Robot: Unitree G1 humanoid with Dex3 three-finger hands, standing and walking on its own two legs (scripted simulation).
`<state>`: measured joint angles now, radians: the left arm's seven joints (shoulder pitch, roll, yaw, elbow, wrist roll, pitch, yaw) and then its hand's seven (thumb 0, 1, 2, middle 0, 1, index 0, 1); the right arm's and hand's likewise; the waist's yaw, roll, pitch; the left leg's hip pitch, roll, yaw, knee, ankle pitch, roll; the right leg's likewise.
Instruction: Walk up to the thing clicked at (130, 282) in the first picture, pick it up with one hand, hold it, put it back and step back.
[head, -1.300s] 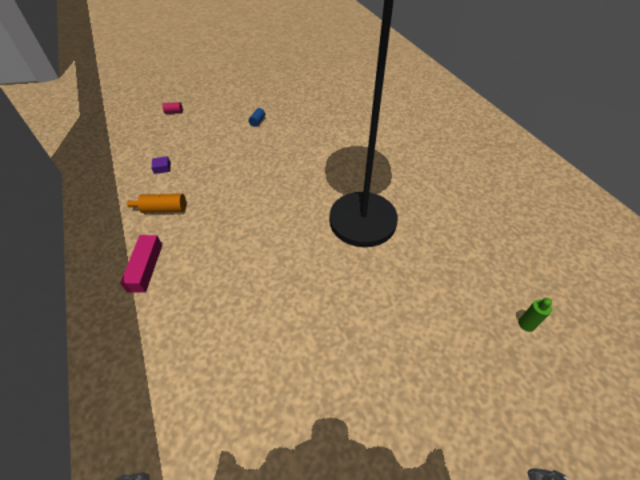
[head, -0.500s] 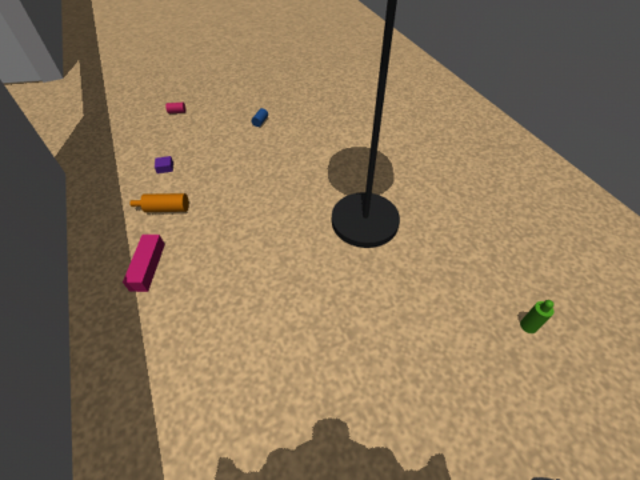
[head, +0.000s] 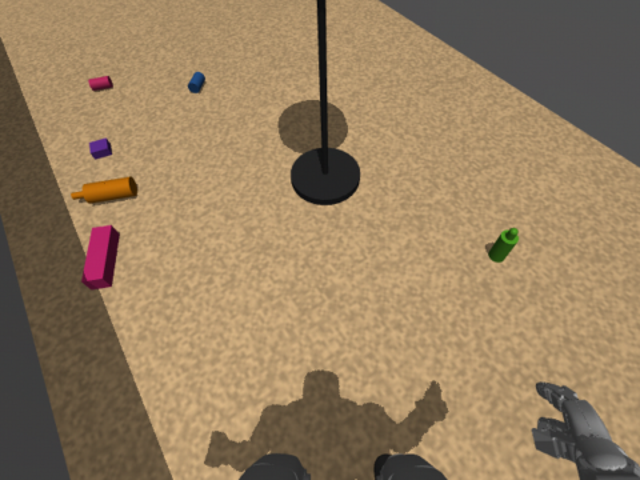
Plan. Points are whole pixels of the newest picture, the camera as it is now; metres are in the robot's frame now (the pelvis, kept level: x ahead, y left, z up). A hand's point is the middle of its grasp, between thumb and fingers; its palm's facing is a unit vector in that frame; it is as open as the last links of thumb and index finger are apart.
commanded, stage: walk up
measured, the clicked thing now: (101, 256) +0.80 +0.87 -0.74
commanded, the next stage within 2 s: none
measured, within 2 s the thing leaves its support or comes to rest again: neither
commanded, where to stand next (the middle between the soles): +0.07 -0.03 m, yaw -95 degrees
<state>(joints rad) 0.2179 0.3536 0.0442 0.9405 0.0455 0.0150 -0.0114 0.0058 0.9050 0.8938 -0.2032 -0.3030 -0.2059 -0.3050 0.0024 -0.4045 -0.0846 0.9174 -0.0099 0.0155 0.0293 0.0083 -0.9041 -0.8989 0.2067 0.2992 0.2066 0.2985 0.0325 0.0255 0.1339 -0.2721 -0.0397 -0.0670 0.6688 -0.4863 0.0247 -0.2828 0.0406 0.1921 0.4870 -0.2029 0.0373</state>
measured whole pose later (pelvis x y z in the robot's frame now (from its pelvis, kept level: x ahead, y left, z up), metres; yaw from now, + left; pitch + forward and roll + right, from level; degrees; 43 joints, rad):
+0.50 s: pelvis +0.00 +0.03 -0.02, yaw -27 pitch -2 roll -2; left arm 0.16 0.39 0.06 0.70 0.04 0.01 -0.06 0.01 0.91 0.89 -0.20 -0.30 -0.20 -0.30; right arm 0.26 -0.43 -0.12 0.77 -0.01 0.04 0.04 0.01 -0.90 -0.90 0.21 0.30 0.21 0.30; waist -0.07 0.10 0.15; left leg -0.25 0.13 0.19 0.86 -0.49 0.01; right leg -0.32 0.02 -0.05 0.66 -0.30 -0.03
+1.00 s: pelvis +0.07 +0.07 +0.00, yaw -55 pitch -2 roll -3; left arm 0.25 0.45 0.06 0.69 0.02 0.06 -0.03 0.01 0.91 0.89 -0.20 -0.30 -0.20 -0.30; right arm 0.21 -0.37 -0.07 0.74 -0.02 -0.01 -0.01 0.01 -0.90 -0.90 0.21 0.30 0.21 0.30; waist -0.01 -0.05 0.14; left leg -0.31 0.05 0.07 0.60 -0.26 0.05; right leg -0.48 0.13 0.14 1.08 -0.43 0.01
